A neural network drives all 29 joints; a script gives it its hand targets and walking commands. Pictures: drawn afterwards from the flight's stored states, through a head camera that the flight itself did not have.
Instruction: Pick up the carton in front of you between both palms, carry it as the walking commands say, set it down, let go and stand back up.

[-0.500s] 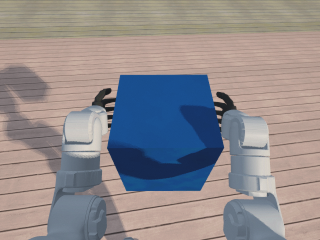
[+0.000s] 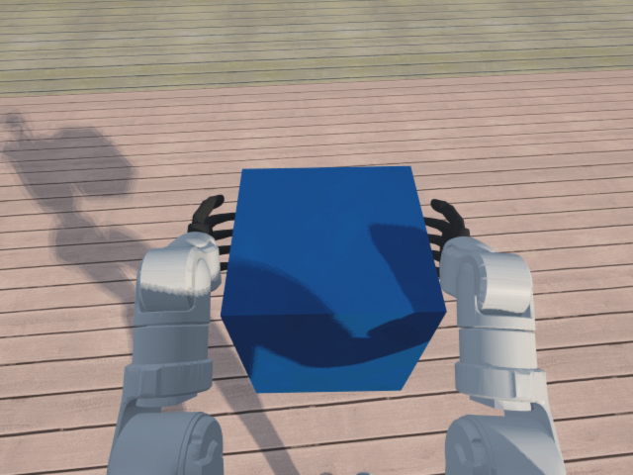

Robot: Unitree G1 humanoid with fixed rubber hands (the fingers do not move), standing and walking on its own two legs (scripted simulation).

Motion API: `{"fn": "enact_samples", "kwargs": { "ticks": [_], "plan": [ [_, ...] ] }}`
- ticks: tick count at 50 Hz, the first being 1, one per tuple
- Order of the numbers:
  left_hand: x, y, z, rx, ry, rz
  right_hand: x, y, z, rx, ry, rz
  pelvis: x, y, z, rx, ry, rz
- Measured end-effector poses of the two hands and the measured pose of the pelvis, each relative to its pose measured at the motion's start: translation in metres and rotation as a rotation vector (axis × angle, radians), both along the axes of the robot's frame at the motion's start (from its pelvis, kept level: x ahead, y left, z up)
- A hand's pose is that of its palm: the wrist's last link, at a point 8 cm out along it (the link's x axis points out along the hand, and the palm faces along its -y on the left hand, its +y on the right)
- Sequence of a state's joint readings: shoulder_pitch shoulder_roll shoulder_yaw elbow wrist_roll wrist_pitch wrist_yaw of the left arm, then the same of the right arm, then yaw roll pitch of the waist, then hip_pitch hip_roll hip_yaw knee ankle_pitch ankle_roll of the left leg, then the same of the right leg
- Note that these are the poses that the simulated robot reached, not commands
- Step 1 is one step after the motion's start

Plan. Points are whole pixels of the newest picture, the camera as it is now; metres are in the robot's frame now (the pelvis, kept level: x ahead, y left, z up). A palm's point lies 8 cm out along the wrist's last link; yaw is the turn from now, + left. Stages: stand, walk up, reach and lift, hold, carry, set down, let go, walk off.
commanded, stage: carry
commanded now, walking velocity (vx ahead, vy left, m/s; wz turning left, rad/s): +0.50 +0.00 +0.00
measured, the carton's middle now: (327, 288) +0.36 +0.00 +0.02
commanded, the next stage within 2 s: none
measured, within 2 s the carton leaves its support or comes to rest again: neither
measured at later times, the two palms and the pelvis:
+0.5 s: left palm (227, 107) +0.68 +0.18 +0.07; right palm (401, 119) +0.65 -0.12 +0.07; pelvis +0.31 +0.05 -0.04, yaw -1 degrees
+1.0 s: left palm (251, 46) +0.96 +0.18 +0.04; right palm (384, 51) +0.96 -0.12 +0.03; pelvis +0.61 +0.03 -0.08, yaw +1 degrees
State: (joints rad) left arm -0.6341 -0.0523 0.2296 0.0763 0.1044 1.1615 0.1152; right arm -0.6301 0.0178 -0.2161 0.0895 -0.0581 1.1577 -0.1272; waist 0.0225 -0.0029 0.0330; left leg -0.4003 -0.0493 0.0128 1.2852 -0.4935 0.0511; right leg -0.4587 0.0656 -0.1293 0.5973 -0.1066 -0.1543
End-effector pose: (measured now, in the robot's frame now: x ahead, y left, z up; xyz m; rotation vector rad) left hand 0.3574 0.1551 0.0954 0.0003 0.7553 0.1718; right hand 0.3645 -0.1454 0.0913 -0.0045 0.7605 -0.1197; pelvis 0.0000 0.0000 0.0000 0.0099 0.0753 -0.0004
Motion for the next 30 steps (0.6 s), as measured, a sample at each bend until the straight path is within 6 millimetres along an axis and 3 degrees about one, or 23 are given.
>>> {"fn": "enact_samples", "kwargs": {
  "ticks": [5,12,16,20,25,30],
  "plan": [
    [0.043,0.014,-0.010,-0.013,0.036,0.048,0.056,0.014,-0.009,-0.003,0.037,0.040,0.053,-0.005,0.009,0.015,0.019,0.006],
    [0.133,0.024,0.003,-0.020,-0.047,0.046,0.140,0.025,0.000,0.018,-0.045,0.016,0.138,0.008,0.007,0.008,0.031,-0.008],
    [0.196,0.032,0.011,-0.022,-0.117,0.017,0.195,0.032,0.009,0.006,-0.117,-0.002,0.199,0.021,-0.010,-0.020,0.017,-0.018],
    [0.264,0.036,0.000,-0.033,-0.149,-0.036,0.251,0.036,0.006,-0.042,-0.149,-0.026,0.260,0.034,-0.039,-0.019,-0.010,-0.026],
    [0.319,0.028,-0.022,-0.015,-0.016,-0.101,0.289,0.028,-0.018,-0.043,-0.015,-0.072,0.309,0.050,-0.036,-0.032,-0.004,-0.021],
    [0.371,0.025,-0.026,-0.022,0.015,-0.118,0.334,0.026,-0.021,-0.033,0.016,-0.104,0.356,0.058,-0.027,-0.045,0.013,-0.029]
  ]
}}
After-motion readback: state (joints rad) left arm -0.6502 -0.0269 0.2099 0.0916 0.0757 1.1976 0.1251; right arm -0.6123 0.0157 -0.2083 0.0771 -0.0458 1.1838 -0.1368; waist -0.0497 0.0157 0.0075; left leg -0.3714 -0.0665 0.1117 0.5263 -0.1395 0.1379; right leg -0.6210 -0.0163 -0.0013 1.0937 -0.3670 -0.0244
